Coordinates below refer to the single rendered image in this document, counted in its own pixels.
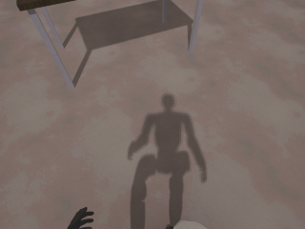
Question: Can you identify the left robot hand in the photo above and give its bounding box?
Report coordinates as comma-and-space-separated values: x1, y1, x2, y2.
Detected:
67, 207, 94, 229

